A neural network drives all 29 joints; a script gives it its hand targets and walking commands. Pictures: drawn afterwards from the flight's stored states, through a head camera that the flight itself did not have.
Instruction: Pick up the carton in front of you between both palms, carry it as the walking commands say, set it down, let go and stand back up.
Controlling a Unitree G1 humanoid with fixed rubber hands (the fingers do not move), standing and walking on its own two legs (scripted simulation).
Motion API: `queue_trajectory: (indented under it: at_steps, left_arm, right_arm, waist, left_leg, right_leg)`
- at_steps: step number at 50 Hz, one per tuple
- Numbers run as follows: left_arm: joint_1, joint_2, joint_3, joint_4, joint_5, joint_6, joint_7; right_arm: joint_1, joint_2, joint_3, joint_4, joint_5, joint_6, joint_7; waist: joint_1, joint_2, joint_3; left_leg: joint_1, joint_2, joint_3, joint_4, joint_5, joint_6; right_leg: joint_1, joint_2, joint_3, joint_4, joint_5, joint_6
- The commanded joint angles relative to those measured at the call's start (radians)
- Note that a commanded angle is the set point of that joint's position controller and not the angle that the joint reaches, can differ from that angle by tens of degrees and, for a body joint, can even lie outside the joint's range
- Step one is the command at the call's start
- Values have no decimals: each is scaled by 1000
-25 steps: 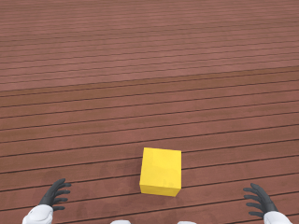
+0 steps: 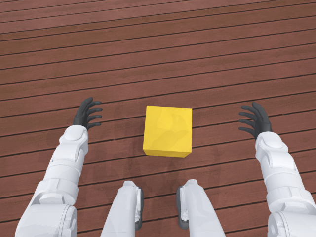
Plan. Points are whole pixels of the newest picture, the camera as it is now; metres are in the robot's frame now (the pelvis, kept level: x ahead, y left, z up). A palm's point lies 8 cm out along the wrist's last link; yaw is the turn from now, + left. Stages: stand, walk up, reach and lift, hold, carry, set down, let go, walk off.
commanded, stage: reach and lift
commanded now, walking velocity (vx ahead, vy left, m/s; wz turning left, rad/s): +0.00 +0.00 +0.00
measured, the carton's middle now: (167, 133) +0.46 -0.04 -0.56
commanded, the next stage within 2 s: none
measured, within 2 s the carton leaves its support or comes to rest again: neither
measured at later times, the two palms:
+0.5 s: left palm (113, 101) +0.49 +0.15 -0.19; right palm (230, 108) +0.46 -0.23 -0.19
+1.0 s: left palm (124, 124) +0.47 +0.15 -0.42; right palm (211, 129) +0.44 -0.23 -0.42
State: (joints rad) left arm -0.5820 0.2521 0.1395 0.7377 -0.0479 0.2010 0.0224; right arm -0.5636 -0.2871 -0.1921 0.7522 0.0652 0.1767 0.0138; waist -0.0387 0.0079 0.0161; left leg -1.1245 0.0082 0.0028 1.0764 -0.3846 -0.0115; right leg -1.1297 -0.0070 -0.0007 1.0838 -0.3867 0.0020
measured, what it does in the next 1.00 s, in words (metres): lowers itself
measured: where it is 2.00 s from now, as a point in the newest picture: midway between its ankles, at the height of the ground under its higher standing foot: (160, 215)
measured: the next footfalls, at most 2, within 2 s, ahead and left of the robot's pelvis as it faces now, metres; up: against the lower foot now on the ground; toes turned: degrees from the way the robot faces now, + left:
none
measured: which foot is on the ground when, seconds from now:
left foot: down 0.00-1.00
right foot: down 0.00-1.00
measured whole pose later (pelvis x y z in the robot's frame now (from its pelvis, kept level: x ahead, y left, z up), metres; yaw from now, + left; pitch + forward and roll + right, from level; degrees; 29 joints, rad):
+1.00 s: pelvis -0.06 +0.00 -0.26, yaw +0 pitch +44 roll +0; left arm -1.26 0.31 0.08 0.99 -0.19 0.08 0.14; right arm -1.22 -0.34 -0.17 1.01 0.22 0.05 -0.09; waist -0.05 0.02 0.14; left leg -2.24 -0.01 -0.01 1.99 -0.51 -0.01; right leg -2.24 -0.01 0.01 2.00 -0.51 0.01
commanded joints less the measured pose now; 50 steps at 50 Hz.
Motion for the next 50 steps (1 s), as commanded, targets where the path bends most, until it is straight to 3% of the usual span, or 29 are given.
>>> queue_trajectory:
  at_steps: [1, 6, 10, 16, 25, 29, 35, 41, 46, 50]
  left_arm:
    - [-329, 121, 46, -57, -3, -8, 12]
    - [-598, 127, 74, 34, -4, 7, 21]
    - [-750, 129, 97, 116, 6, 1, 28]
    - [-772, 111, 141, 151, 65, -52, 31]
    - [-655, 31, 161, 156, 106, -151, 38]
    - [-625, 32, 118, 138, 70, -179, 55]
    - [-658, 72, 7, 34, -44, -184, 89]
    - [-773, 127, -37, -16, -107, -149, 116]
    - [-877, 143, -45, 106, -137, -128, 127]
    - [-957, 161, -51, 226, -149, -139, 121]
  right_arm:
    - [-312, -138, -44, -64, 5, -12, -6]
    - [-567, -135, -66, 13, 8, 4, -13]
    - [-713, -128, -95, 75, -11, -3, -22]
    - [-726, -99, -149, 87, -62, -50, -32]
    - [-611, -21, -185, 118, -89, -156, -26]
    - [-572, -41, -166, 114, -54, -186, -35]
    - [-599, -124, -77, 40, 61, -197, -61]
    - [-707, -179, -20, 10, 134, -164, -80]
    - [-822, -187, 0, 121, 153, -143, -98]
    - [-913, -192, 22, 227, 158, -151, -107]
  waist:
    - [-10, 3, -693]
    - [-18, 7, -778]
    - [-25, 5, -843]
    - [-38, 0, -999]
    - [-28, 11, -979]
    - [-28, 20, -1018]
    - [-35, 51, -1213]
    - [-37, 53, -1245]
    - [-40, 39, -1054]
    - [-39, 27, -921]
  left_leg:
    - [258, -57, 0, -70, 175, -22]
    - [151, -59, 14, -47, 16, -21]
    - [81, -65, 23, -17, -21, -21]
    - [53, -88, 19, 2, 106, -16]
    - [-215, -86, 8, 209, 301, -13]
    - [-298, -80, -2, 349, 367, -18]
    - [-262, -75, -3, 554, 449, -28]
    - [-285, -72, 12, 687, 293, -29]
    - [-433, -56, 20, 744, 55, -23]
    - [-520, -44, 13, 796, -34, -17]
  right_leg:
    - [228, 46, -9, -96, 236, 35]
    - [131, 47, -25, -79, 60, 39]
    - [69, 52, -36, -53, 15, 39]
    - [71, 64, -34, -25, 172, 44]
    - [-180, 63, -11, 176, 387, 45]
    - [-304, 65, -14, 310, 436, 46]
    - [-391, 65, -34, 508, 471, 45]
    - [-446, 52, -52, 638, 310, 46]
    - [-547, 27, -45, 698, 92, 43]
    - [-600, 11, -33, 751, 4, 38]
